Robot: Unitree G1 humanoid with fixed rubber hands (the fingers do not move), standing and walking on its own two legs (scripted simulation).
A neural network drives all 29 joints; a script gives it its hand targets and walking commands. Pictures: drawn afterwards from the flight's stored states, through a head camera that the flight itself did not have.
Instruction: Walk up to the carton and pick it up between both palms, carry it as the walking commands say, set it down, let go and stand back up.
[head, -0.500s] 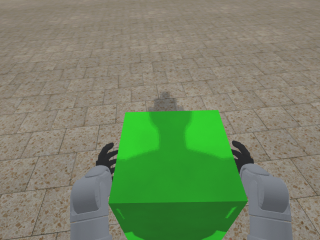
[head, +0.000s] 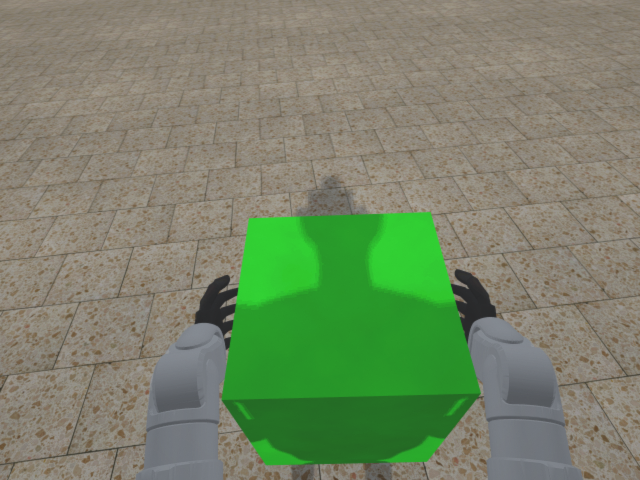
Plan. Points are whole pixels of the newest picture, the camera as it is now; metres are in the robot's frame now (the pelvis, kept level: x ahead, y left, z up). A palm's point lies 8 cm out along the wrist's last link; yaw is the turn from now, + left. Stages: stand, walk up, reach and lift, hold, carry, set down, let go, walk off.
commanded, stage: carry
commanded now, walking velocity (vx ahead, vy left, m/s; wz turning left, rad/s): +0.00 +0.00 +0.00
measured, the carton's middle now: (342, 346) +0.31 +0.00 -0.01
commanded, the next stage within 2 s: none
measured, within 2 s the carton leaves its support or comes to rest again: neither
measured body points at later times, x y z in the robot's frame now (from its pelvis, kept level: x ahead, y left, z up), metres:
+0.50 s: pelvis +0.00 -0.01 +0.00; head -0.01 -0.01 +0.45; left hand +0.32 +0.16 +0.07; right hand +0.32 -0.17 +0.07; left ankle +0.08 +0.10 -0.73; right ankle -0.01 -0.09 -0.73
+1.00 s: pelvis +0.00 -0.01 +0.00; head +0.00 -0.01 +0.45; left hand +0.36 +0.15 +0.09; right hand +0.36 -0.18 +0.09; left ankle +0.08 +0.10 -0.73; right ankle -0.01 -0.09 -0.73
